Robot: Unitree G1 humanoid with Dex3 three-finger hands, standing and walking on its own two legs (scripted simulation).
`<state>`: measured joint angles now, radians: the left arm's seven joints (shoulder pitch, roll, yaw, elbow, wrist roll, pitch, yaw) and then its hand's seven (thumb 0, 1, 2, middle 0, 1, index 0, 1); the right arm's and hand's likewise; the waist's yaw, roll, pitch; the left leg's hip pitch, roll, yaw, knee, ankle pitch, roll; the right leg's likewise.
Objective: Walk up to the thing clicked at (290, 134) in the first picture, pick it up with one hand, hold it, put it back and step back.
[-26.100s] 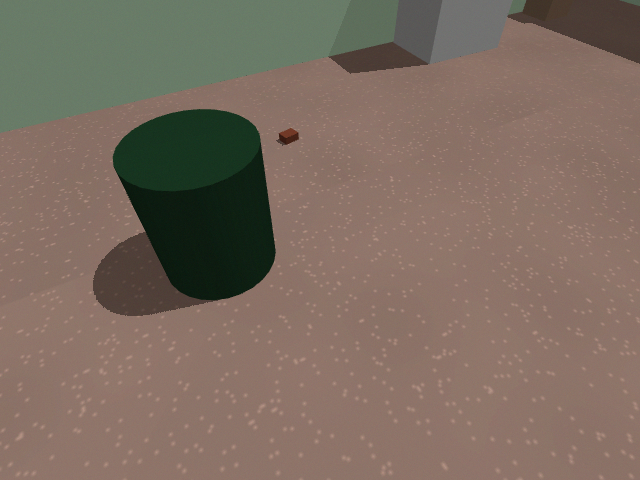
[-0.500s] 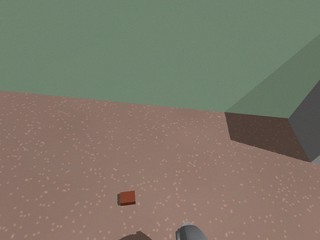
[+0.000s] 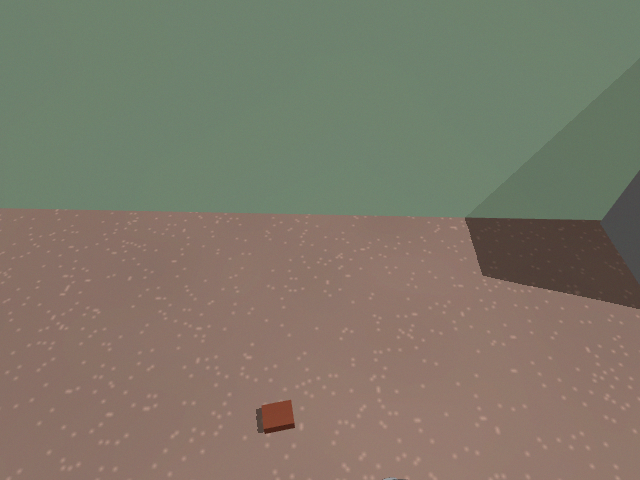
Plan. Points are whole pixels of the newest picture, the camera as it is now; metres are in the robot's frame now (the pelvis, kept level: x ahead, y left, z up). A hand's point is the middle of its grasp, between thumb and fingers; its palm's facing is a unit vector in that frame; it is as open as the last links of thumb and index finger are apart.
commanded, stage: walk up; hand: left
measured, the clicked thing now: (278, 416) +0.46 +0.13 -0.73
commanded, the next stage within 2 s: stand in 1.24 s
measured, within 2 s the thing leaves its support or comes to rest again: neither
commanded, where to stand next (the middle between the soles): +0.04 -0.04 m, yaw -3 degrees
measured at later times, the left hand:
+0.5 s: hand (186, 468) +0.19 +0.20 -0.14, palm faces -0.10 -0.95 -0.29, open 7.4 cm
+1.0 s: hand out of the picture +0.10 +0.20 -0.13, palm faces -0.01 -0.94 -0.33, open 7.4 cm
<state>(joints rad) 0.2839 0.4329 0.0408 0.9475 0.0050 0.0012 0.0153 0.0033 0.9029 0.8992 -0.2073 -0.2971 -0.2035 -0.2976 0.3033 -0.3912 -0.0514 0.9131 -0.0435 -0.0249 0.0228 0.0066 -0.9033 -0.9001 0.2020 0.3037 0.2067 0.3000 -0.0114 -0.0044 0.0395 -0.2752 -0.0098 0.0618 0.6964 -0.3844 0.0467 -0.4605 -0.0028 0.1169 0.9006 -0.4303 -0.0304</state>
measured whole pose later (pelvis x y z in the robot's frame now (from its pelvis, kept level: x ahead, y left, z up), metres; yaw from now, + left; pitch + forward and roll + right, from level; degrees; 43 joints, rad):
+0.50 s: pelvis +0.03 -0.02 +0.01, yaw -2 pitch -3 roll +1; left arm 0.02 0.34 0.00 0.98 0.00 0.01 -0.02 0.00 0.90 0.90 -0.21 -0.30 -0.20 -0.30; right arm 0.18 -0.36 0.00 1.01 -0.01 -0.05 -0.01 0.01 -0.90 -0.90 0.20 0.30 0.21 0.30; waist -0.03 -0.03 0.11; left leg -0.15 0.00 0.03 0.55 -0.36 0.00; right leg -0.32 0.00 0.00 0.57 -0.21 -0.02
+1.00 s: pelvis +0.03 -0.05 +0.02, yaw -1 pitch -2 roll +1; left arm 0.11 0.34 0.03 1.13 0.01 0.02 -0.03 0.00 0.90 0.90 -0.21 -0.30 -0.20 -0.30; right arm 0.16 -0.38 0.00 1.12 -0.03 -0.03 0.00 0.01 -0.90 -0.90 0.20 0.30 0.20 0.30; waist 0.01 0.01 0.05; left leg -0.08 0.04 0.01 0.36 -0.25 -0.03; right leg -0.24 0.04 -0.03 0.37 -0.10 -0.05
